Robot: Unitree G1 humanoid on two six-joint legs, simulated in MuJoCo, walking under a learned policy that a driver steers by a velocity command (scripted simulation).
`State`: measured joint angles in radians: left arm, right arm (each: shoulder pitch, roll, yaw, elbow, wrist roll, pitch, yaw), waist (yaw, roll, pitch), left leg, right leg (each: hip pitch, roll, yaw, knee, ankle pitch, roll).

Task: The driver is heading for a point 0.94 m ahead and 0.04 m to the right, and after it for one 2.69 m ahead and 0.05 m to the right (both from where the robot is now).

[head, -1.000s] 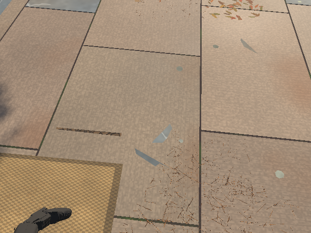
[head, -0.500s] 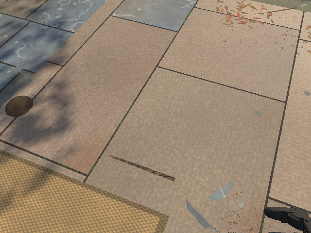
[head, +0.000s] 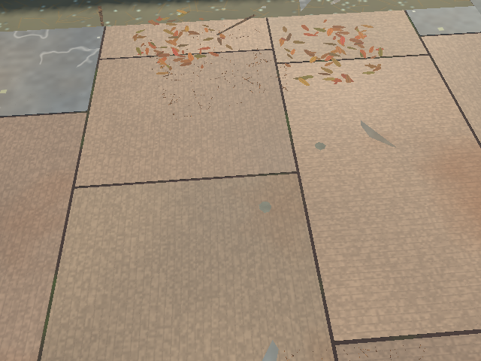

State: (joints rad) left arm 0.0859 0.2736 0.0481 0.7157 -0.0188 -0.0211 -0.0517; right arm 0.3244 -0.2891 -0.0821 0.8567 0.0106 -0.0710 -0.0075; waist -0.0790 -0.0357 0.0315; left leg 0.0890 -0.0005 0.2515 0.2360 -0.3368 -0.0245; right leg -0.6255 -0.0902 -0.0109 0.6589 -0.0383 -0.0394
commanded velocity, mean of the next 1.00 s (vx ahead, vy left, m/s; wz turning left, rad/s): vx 0.50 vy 0.00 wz -0.12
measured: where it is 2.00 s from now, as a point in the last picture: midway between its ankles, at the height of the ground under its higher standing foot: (227, 172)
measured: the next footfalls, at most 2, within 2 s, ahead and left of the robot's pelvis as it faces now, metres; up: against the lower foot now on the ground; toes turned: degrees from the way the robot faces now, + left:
right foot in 0.06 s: +0.21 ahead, -0.11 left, +0.00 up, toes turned -5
left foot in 0.56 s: +0.53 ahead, +0.03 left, +0.00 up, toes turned -16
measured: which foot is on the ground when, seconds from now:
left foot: down 0.00-0.06, up 0.08-0.54, down 0.56-1.00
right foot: up 0.00-0.04, down 0.06-0.58, up 0.60-1.00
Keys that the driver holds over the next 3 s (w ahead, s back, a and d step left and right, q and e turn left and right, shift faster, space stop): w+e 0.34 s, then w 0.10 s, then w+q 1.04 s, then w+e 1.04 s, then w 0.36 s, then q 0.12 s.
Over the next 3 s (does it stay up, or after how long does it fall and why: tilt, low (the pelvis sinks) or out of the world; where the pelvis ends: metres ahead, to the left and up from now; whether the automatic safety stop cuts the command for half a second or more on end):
stays up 1.66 -0.02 0.01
